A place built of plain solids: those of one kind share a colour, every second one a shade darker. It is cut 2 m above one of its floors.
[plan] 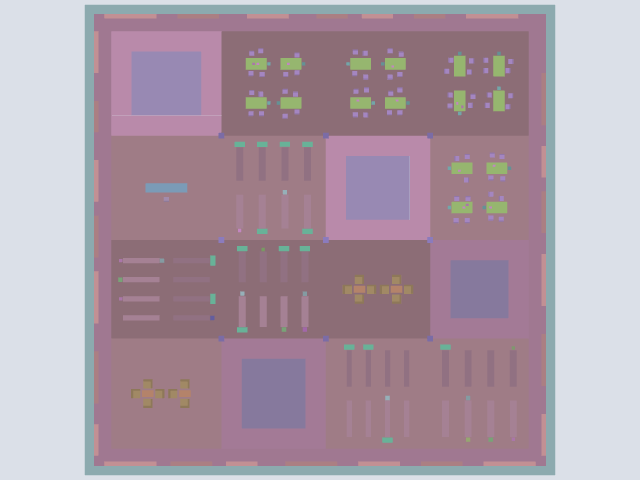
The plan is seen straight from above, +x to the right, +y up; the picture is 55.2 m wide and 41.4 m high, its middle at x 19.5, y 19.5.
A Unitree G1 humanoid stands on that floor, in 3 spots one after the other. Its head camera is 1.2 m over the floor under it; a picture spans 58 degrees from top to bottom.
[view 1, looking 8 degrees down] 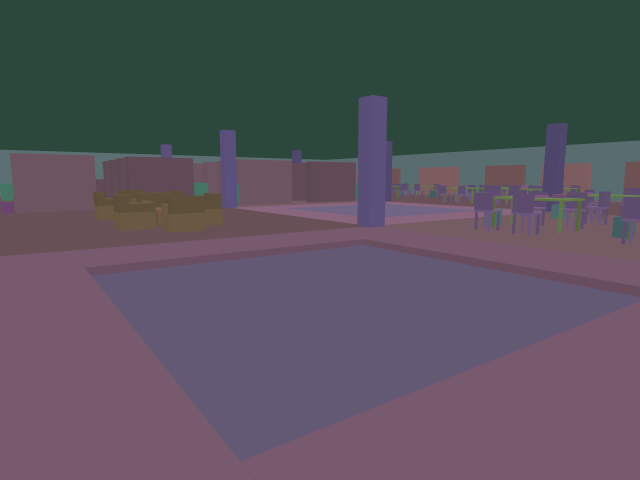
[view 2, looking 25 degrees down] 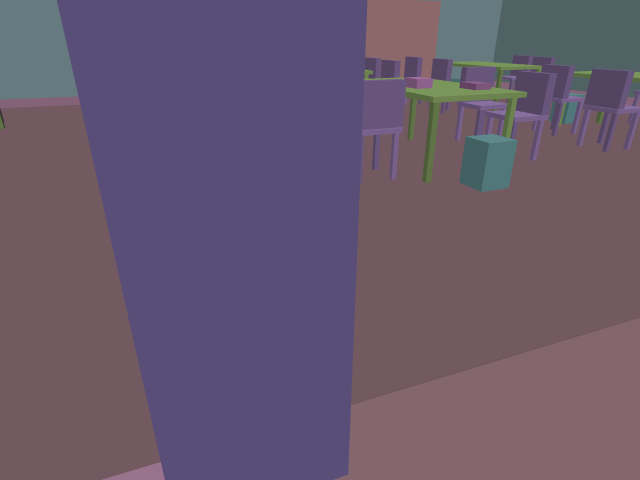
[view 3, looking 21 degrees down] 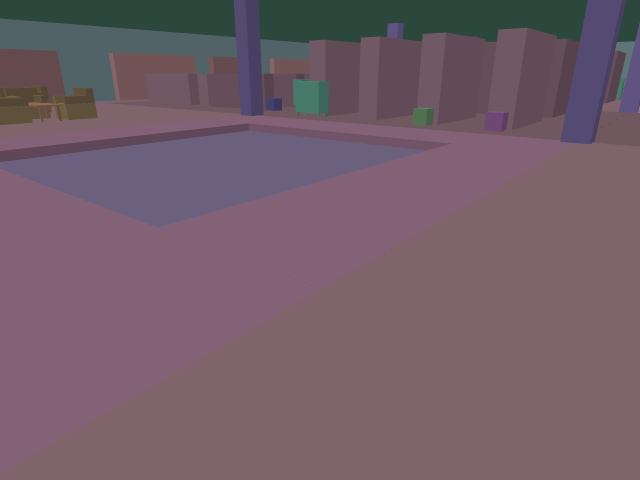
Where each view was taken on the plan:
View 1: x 37.35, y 12.05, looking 145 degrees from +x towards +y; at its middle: floor_rim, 8.63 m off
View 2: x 28.85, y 27.45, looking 69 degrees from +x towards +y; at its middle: wall_column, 0.95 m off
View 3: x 21.45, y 1.45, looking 129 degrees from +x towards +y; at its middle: floor_rim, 3.34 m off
